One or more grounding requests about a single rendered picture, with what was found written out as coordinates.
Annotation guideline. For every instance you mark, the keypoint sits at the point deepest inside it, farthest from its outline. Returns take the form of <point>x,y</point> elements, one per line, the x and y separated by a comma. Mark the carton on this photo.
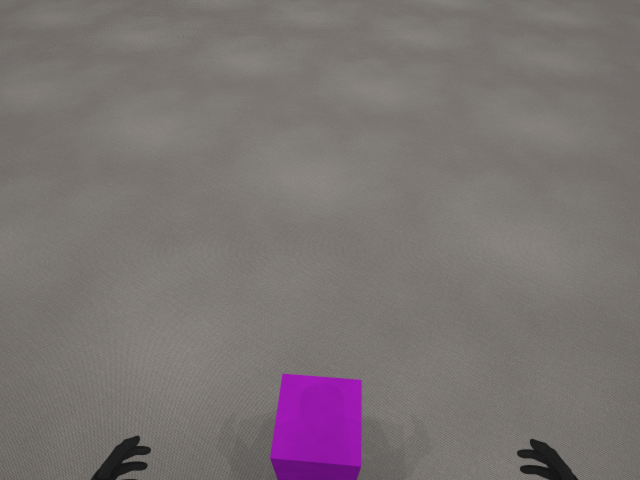
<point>317,434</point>

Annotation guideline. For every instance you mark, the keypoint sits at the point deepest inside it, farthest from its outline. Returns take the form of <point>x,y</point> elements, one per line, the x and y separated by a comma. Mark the right robot hand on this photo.
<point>557,468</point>

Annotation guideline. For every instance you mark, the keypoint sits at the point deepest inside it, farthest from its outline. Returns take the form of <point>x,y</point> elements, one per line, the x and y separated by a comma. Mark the left robot hand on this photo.
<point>112,467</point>

